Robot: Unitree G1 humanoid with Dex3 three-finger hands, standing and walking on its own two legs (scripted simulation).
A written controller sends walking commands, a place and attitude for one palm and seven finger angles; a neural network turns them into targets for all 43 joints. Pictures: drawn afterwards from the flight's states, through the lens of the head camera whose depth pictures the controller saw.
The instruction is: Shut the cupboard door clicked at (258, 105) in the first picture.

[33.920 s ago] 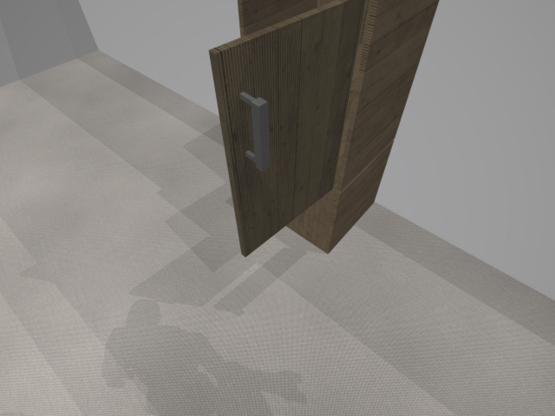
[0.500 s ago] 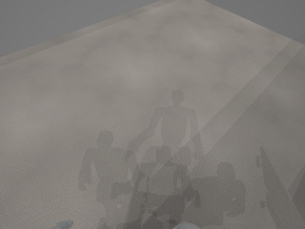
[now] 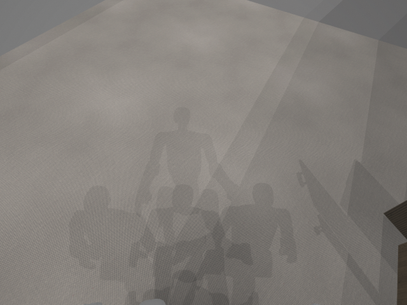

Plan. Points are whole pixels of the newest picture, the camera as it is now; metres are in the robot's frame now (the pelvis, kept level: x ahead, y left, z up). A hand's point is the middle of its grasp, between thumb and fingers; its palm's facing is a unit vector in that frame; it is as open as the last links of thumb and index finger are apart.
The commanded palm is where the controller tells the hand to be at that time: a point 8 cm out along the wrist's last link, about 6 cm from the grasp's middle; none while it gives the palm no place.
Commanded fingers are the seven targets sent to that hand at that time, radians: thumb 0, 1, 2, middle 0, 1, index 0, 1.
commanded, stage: turn to face it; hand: left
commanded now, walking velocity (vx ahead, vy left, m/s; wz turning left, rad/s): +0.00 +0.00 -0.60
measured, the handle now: out of the picture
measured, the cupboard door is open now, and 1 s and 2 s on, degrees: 53 53 53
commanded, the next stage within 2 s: take the last steps up to it in 1.70 s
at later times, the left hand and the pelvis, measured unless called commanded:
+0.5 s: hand (140, 277) +0.19 +0.14 -0.14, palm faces -0.30 -0.91 -0.27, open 7.4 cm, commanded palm none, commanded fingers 0.00 0.90 0.90 -0.20 -0.30 -0.20 -0.30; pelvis +0.03 -0.02 +0.01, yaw -18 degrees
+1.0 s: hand (155, 242) +0.26 +0.12 -0.15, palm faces -0.55 -0.81 -0.19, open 7.4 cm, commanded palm none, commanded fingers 0.00 0.90 0.90 -0.20 -0.30 -0.20 -0.30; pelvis +0.07 +0.00 +0.02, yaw -36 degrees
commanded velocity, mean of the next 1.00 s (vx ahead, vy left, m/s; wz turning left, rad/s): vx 0.00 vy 0.00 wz -0.60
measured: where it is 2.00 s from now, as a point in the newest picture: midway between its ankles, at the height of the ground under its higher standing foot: outside the picture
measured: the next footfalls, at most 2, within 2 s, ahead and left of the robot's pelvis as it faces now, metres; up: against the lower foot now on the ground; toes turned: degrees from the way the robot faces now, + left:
right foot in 0.36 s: +0.02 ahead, -0.14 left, +0.00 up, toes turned -18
left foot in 0.72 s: +0.15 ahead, +0.08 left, +0.00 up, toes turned -23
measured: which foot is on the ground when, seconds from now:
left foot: down 0.00-0.36, up 0.38-0.70, down 0.72-1.00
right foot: up 0.00-0.34, down 0.36-0.74, up 0.76-1.00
